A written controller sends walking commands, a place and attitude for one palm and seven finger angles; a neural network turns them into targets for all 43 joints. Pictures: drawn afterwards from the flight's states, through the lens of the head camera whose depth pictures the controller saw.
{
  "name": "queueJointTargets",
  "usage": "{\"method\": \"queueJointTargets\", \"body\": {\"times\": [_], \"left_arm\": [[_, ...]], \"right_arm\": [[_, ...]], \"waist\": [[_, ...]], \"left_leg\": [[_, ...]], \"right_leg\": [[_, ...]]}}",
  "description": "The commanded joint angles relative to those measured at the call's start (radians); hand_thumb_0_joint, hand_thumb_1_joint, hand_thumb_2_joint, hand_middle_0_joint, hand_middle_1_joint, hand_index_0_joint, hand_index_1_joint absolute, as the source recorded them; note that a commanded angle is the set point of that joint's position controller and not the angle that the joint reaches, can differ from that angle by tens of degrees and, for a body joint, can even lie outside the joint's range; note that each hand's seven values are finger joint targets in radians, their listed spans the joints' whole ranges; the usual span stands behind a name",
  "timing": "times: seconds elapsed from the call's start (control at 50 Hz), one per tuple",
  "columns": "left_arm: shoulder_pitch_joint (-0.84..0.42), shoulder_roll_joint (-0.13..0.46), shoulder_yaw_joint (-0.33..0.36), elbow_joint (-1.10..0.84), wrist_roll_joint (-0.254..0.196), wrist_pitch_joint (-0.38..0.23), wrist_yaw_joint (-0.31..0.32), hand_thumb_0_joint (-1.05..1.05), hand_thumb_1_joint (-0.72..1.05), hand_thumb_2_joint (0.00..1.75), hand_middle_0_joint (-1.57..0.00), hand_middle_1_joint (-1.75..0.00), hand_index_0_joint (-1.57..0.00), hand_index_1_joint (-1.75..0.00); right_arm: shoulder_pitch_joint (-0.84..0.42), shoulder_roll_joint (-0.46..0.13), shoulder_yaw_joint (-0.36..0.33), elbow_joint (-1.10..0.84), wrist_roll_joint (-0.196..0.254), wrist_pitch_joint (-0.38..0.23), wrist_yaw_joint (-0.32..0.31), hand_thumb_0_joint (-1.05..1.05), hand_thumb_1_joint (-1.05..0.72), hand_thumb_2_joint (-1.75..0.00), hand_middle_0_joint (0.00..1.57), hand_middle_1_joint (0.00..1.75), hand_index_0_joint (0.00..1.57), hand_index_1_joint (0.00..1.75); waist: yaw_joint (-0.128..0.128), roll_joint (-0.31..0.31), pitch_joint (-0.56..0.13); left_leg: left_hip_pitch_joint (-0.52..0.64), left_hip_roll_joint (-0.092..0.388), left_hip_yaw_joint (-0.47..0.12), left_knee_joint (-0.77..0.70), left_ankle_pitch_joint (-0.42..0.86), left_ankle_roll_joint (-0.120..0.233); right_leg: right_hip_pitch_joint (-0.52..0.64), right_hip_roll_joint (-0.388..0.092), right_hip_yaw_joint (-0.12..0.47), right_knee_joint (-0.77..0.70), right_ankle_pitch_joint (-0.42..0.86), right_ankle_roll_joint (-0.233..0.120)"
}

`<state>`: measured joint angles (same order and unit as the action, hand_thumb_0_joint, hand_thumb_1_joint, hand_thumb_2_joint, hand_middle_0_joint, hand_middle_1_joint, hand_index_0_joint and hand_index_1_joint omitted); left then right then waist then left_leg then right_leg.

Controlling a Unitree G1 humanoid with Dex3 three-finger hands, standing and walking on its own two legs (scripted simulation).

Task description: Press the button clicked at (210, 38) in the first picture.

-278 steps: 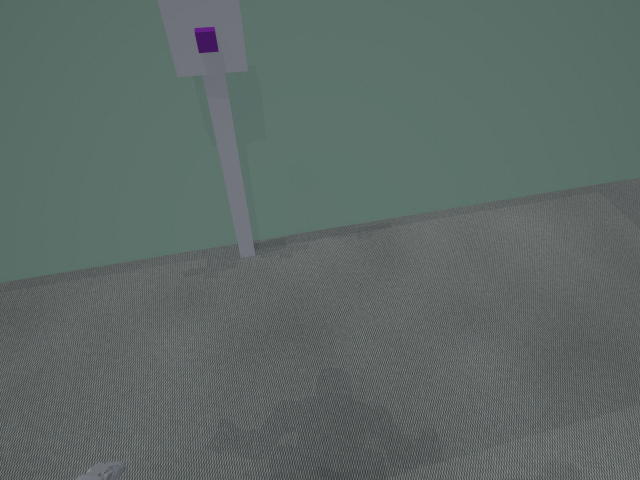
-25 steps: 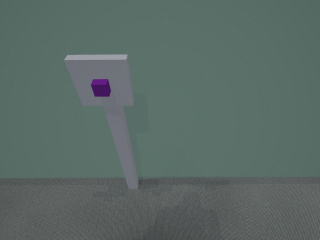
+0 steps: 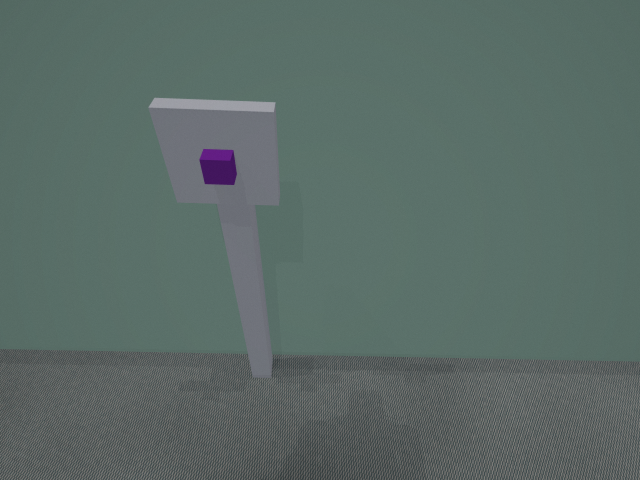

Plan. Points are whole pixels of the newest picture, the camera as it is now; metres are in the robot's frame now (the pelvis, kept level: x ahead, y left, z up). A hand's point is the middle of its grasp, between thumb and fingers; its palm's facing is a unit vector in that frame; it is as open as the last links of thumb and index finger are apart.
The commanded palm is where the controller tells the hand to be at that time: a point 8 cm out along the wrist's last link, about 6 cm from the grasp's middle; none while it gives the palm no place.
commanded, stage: look again from close up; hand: left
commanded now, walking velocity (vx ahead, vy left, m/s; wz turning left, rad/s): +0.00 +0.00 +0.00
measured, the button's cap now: (219, 165) +0.54 +0.19 +0.11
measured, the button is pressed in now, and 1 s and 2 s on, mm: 0 0 0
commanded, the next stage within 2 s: shuffle to correct the standing spot in 0.18 s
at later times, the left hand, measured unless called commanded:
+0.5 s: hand out of the picture -0.04 +0.18 -0.18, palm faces +0.03 -0.99 -0.17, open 7.3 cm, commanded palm none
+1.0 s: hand out of the picture +0.05 +0.16 -0.18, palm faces +0.03 -0.99 -0.15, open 7.3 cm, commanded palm none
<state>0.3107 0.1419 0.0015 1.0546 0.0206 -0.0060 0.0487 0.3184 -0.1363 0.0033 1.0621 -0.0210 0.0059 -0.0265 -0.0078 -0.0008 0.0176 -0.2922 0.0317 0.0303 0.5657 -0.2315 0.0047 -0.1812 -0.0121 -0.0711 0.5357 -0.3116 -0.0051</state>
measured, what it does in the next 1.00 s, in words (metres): shifts its weight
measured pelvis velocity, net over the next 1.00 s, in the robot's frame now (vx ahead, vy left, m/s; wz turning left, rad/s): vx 0.06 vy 0.00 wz -0.02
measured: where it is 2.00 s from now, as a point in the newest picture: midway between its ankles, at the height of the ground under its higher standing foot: outside the picture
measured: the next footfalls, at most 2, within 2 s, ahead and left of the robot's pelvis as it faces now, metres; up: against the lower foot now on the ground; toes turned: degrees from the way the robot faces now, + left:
none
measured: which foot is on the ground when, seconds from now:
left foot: down 0.00-1.00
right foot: down 0.00-1.00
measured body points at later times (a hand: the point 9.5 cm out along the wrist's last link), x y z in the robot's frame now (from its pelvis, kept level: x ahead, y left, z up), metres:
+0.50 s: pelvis +0.00 +0.01 +0.00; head -0.01 +0.03 +0.45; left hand -0.04 +0.24 -0.16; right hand +0.02 -0.22 -0.15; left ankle +0.05 +0.11 -0.73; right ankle -0.01 -0.12 -0.73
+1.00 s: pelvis +0.06 +0.00 +0.00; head +0.08 +0.01 +0.45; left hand +0.05 +0.21 -0.16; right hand +0.06 -0.22 -0.15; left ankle +0.05 +0.11 -0.73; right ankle +0.02 -0.11 -0.73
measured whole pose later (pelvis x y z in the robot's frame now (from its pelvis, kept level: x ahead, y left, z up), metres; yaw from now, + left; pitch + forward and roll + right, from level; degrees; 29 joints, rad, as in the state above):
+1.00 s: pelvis +0.06 +0.00 +0.00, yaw -1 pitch +0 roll +0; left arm 0.33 0.13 0.01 1.06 0.02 -0.02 0.04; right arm 0.27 -0.13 0.00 1.11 -0.01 -0.01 -0.05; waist 0.01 -0.03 0.03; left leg -0.22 0.03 0.07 0.53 -0.31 0.00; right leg -0.17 -0.02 -0.09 0.52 -0.33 -0.01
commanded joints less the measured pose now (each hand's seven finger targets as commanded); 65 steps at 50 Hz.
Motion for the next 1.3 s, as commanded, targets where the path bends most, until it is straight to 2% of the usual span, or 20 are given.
{"method": "queueJointTargets", "body": {"times": [0.0, 0.14, 0.26, 0.44, 0.54, 0.62, 0.66, 0.7, 0.74, 0.78, 0.8, 0.86, 0.9, 0.96, 1.12, 1.14, 1.16, 1.2, 1.24, 1.28], "left_arm": [[0.067, 0.094, 0.013, -0.05, 0.0, -0.004, 0.0, 0.0, 0.9, 0.9, -0.2, -0.3, -0.2, -0.3], [0.089, 0.105, 0.01, -0.059, 0.002, -0.004, -0.006, 0.0, 0.9, 0.9, -0.2, -0.3, -0.2, -0.3], [0.101, 0.116, 0.005, -0.043, 0.0, -0.011, -0.009, 0.0, 0.9, 0.9, -0.2, -0.3, -0.2, -0.3], [0.178, 0.083, 0.006, -0.013, 0.012, -0.006, -0.025, 0.0, 0.9, 0.9, -0.2, -0.3, -0.2, -0.3], [0.208, 0.099, 0.015, -0.005, 0.007, -0.019, -0.026, 0.0, 0.9, 0.9, -0.2, -0.3, -0.2, -0.3], [0.249, 0.132, 0.035, 0.011, 0.002, -0.028, -0.017, 0.0, 0.9, 0.9, -0.2, -0.3, -0.2, -0.3], [0.239, 0.131, 0.038, 0.012, 0.005, -0.033, -0.015, 0.0, 0.9, 0.9, -0.2, -0.3, -0.2, -0.3], [0.216, 0.113, 0.033, 0.015, 0.004, -0.031, -0.02, 0.0, 0.9, 0.9, -0.2, -0.3, -0.2, -0.3], [0.196, 0.064, 0.023, 0.01, 0.005, -0.029, -0.021, 0.0, 0.9, 0.9, -0.2, -0.3, -0.2, -0.3], [0.168, 0.03, 0.012, 0.01, 0.001, -0.027, -0.013, 0.0, 0.9, 0.9, -0.2, -0.3, -0.2, -0.3], [0.166, 0.018, 0.011, 0.017, -0.005, -0.023, -0.013, 0.0, 0.9, 0.9, -0.2, -0.3, -0.2, -0.3], [0.224, 0.062, 0.016, 0.048, -0.006, -0.032, -0.007, 0.0, 0.9, 0.9, -0.2, -0.3, -0.2, -0.3], [0.186, 0.089, 0.022, 0.032, -0.008, -0.026, -0.004, 0.0, 0.9, 0.9, -0.2, -0.3, -0.2, -0.3], [0.162, 0.114, 0.036, -0.01, -0.003, -0.016, 0.005, 0.0, 0.9, 0.9, -0.2, -0.3, -0.2, -0.3], [0.052, 0.12, 0.04, -0.09, -0.003, 0.003, 0.003, 0.0, 0.9, 0.9, -0.2, -0.3, -0.2, -0.3], [0.093, 0.156, 0.038, -0.064, -0.004, -0.009, 0.033, 0.0, 0.9, 0.9, -0.2, -0.3, -0.2, -0.3], [0.013, 0.212, 0.04, -0.125, -0.004, -0.017, 0.022, 0.0, 0.9, 0.9, -0.2, -0.3, -0.2, -0.3], [-0.06, 0.19, 0.029, -0.152, -0.002, -0.016, 0.009, 0.0, 0.9, 0.9, -0.2, -0.3, -0.2, -0.3], [-0.053, 0.158, 0.023, -0.151, -0.003, -0.002, 0.002, 0.0, 0.9, 0.9, -0.2, -0.3, -0.2, -0.3], [-0.027, 0.148, 0.018, -0.136, -0.001, 0.007, -0.007, 0.0, 0.9, 0.9, -0.2, -0.3, -0.2, -0.3]], "right_arm": [[0.038, -0.108, -0.026, -0.07, -0.001, -0.015, 0.006, 0.0, -0.9, -0.9, 0.2, 0.3, 0.2, 0.3], [0.013, -0.148, -0.029, -0.087, 0.002, -0.022, 0.009, 0.0, -0.9, -0.9, 0.2, 0.3, 0.2, 0.3], [0.002, -0.153, -0.025, -0.075, 0.006, -0.024, 0.011, 0.0, -0.9, -0.9, 0.2, 0.3, 0.2, 0.3], [0.005, -0.172, -0.044, -0.049, -0.002, -0.009, 0.011, 0.0, -0.9, -0.9, 0.2, 0.3, 0.2, 0.3], [-0.005, -0.124, -0.041, -0.056, 0.001, -0.02, 0.011, 0.0, -0.9, -0.9, 0.2, 0.3, 0.2, 0.3], [-0.023, -0.063, -0.029, -0.066, 0.0, -0.032, 0.017, 0.0, -0.9, -0.9, 0.2, 0.3, 0.2, 0.3], [-0.021, -0.051, -0.025, -0.061, 0.001, -0.042, 0.019, 0.0, -0.9, -0.9, 0.2, 0.3, 0.2, 0.3], [0.033, -0.061, -0.026, -0.029, 0.004, -0.051, 0.018, 0.0, -0.9, -0.9, 0.2, 0.3, 0.2, 0.3], [0.138, -0.13, -0.039, 0.03, 0.007, -0.056, 0.002, 0.0, -0.9, -0.9, 0.2, 0.3, 0.2, 0.3], [0.138, -0.134, -0.032, 0.042, 0.006, -0.047, -0.02, 0.0, -0.9, -0.9, 0.2, 0.3, 0.2, 0.3], [0.097, -0.127, -0.027, 0.034, 0.006, -0.043, -0.023, 0.0, -0.9, -0.9, 0.2, 0.3, 0.2, 0.3], [0.028, -0.081, -0.018, 0.007, 0.02, -0.048, -0.027, 0.0, -0.9, -0.9, 0.2, 0.3, 0.2, 0.3], [0.018, -0.074, -0.023, 0.013, 0.018, -0.034, -0.027, 0.0, -0.9, -0.9, 0.2, 0.3, 0.2, 0.3], [0.028, -0.081, -0.035, 0.0, 0.017, -0.025, -0.026, 0.0, -0.9, -0.9, 0.2, 0.3, 0.2, 0.3], [-0.016, -0.098, -0.041, -0.041, 0.009, -0.008, -0.01, 0.0, -0.9, -0.9, 0.2, 0.3, 0.2, 0.3], [-0.11, -0.16, -0.056, -0.112, 0.022, -0.02, -0.005, 0.0, -0.9, -0.9, 0.2, 0.3, 0.2, 0.3], [-0.039, -0.1, -0.048, -0.133, 0.018, -0.007, 0.009, 0.0, -0.9, -0.9, 0.2, 0.3, 0.2, 0.3], [-0.004, -0.1, -0.041, -0.135, 0.01, -0.004, 0.018, 0.0, -0.9, -0.9, 0.2, 0.3, 0.2, 0.3], [-0.016, -0.141, -0.038, -0.148, -0.002, -0.016, 0.021, 0.0, -0.9, -0.9, 0.2, 0.3, 0.2, 0.3], [-0.057, -0.17, -0.04, -0.174, 0.0, -0.012, 0.018, 0.0, -0.9, -0.9, 0.2, 0.3, 0.2, 0.3]], "waist": [[0.002, 0.021, 0.097], [0.015, 0.068, 0.063], [0.011, 0.015, 0.046], [0.018, 0.066, 0.1], [0.021, -0.049, 0.123], [0.023, -0.173, 0.107], [0.012, -0.133, 0.103], [-0.013, -0.031, 0.085], [-0.031, 0.211, 0.054], [-0.01, 0.202, 0.044], [0.008, 0.163, 0.053], [0.025, 0.009, -0.025], [0.017, -0.058, 0.003], [0.016, -0.065, -0.042], [0.015, -0.005, -0.061], [0.034, 0.057, -0.017], [-0.021, 0.012, -0.054], [-0.041, 0.007, -0.02], [-0.01, 0.169, 0.027], [0.014, 0.109, 0.076]], "left_leg": [[-0.068, 0.064, -0.127, -0.183, -0.155, 0.032], [-0.074, 0.088, -0.167, -0.253, -0.181, 0.046], [-0.032, 0.074, -0.142, -0.236, -0.121, 0.039], [-0.082, 0.121, -0.195, -0.296, -0.413, 0.081], [-0.111, 0.056, -0.1, -0.137, -0.277, 0.059], [-0.172, -0.011, 0.05, 0.097, -0.138, 0.033], [-0.136, -0.002, 0.06, 0.067, -0.116, 0.035], [0.015, 0.02, 0.035, -0.042, -0.027, 0.043], [0.18, 0.178, -0.176, -0.136, 0.251, 0.114], [0.209, 0.269, -0.228, -0.153, 0.65, 0.191], [0.17, 0.243, -0.173, -0.133, 0.702, 0.175], [0.076, 0.098, -0.021, -0.055, 0.503, 0.038], [0.056, 0.073, -0.005, -0.07, 0.361, 0.015], [0.062, 0.065, 0.016, -0.036, 0.421, 0.015], [0.086, 0.086, -0.02, -0.059, 0.36, 0.024], [0.086, 0.103, 0.023, 0.108, 0.357, -0.005], [0.011, 0.041, 0.012, 0.076, -0.041, -0.002], [0.059, 0.038, 0.001, -0.036, -0.047, 0.005], [-0.001, 0.118, -0.122, -0.154, 0.016, 0.056], [-0.104, 0.133, -0.17, -0.251, -0.22, 0.074]], "right_leg": [[-0.112, -0.064, 0.096, -0.125, -0.095, -0.041], [-0.05, -0.056, 0.063, -0.103, -0.007, -0.027], [-0.05, -0.078, 0.081, -0.141, 0.02, -0.026], [-0.1, -0.023, 0.032, -0.065, -0.139, -0.038], [-0.099, -0.078, 0.156, -0.172, -0.18, -0.07], [-0.032, -0.192, 0.29, -0.265, -0.136, -0.132], [-0.029, -0.196, 0.257, -0.225, -0.01, -0.145], [-0.1, -0.119, 0.148, -0.123, 0.036, -0.108], [-0.214, -0.016, 0.0, 0.099, 0.064, -0.035], [-0.232, -0.008, -0.011, 0.148, -0.164, -0.017], [-0.166, -0.023, -0.003, 0.061, -0.143, -0.016], [0.075, -0.113, 0.076, -0.083, 0.566, -0.019], [0.08, -0.137, 0.075, -0.053, 0.738, -0.027], [0.098, -0.152, 0.072, -0.001, 0.867, -0.029], [0.015, -0.121, 0.083, -0.028, 0.46, -0.039], [-0.061, -0.171, 0.167, -0.081, 0.725, -0.023], [-0.036, -0.222, 0.198, -0.097, 0.446, -0.083], [-0.136, -0.162, 0.156, -0.091, 0.096, -0.094], [-0.134, -0.052, 0.065, -0.018, -0.072, -0.043], [-0.093, -0.025, 0.045, -0.02, -0.1, -0.03]]}}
